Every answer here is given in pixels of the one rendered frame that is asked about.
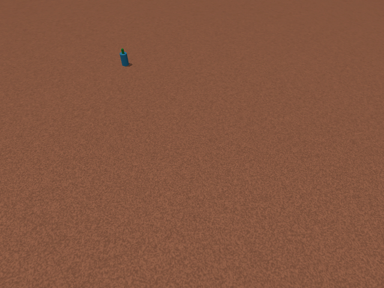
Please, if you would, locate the bottle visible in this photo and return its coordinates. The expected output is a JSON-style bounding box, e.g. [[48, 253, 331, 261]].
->
[[120, 49, 129, 67]]

